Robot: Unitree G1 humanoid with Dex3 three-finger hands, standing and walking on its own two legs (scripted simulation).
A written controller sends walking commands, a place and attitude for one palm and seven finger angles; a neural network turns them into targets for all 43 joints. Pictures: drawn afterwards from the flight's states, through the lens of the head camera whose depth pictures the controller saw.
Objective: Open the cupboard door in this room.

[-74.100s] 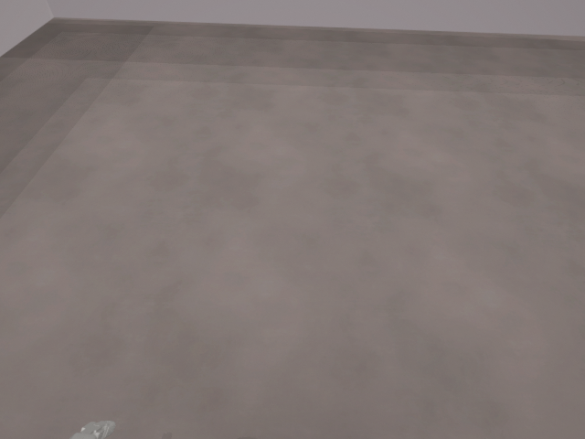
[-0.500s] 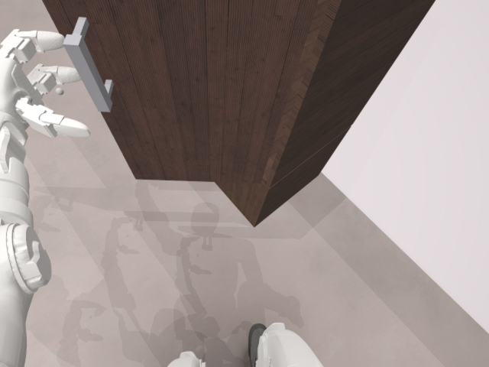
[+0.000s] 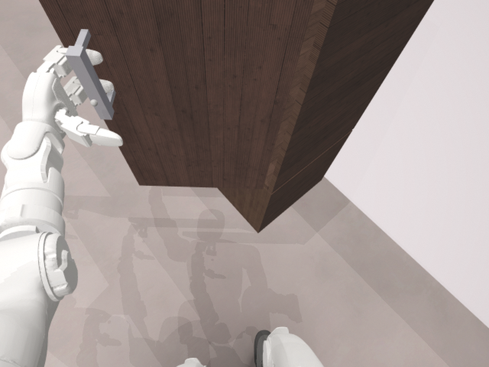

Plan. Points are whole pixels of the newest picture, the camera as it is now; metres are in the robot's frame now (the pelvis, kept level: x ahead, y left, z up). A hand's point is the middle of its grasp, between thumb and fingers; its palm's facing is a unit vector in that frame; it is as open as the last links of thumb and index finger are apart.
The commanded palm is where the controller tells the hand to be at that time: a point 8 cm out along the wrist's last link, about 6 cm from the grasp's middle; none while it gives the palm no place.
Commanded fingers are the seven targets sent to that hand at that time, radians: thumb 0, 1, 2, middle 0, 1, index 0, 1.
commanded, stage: slide the fingers in behind the handle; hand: left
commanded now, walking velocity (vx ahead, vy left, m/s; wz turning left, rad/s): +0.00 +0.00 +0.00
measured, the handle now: (96, 77) +0.55 +0.20 +0.10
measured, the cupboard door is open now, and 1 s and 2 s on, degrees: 49 49 72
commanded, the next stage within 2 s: close the thumb around the handle in 0.54 s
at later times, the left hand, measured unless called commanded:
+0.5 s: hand (109, 104) +0.50 +0.18 +0.10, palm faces -0.06 -1.00 -0.03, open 13.9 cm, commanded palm +0.48 +0.23 +0.10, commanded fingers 0.00 -0.50 0.30 -0.30 -1.20 -0.30 -1.20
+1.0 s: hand (102, 107) +0.49 +0.19 +0.10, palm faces -0.05 -1.00 -0.01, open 10.3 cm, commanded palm +0.46 +0.23 +0.10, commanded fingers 0.00 0.56 0.76 -0.38 -1.31 -0.38 -1.31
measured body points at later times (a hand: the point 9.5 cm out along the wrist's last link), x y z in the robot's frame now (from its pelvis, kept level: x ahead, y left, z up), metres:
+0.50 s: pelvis -0.01 -0.01 +0.00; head +0.12 +0.00 +0.43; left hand +0.50 +0.23 +0.10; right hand +0.00 -0.27 -0.11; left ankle -0.07 +0.08 -0.70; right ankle +0.05 -0.12 -0.70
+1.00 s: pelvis -0.01 +0.00 +0.00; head +0.10 +0.00 +0.44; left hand +0.49 +0.24 +0.11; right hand +0.01 -0.27 -0.11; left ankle -0.07 +0.08 -0.70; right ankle +0.05 -0.12 -0.70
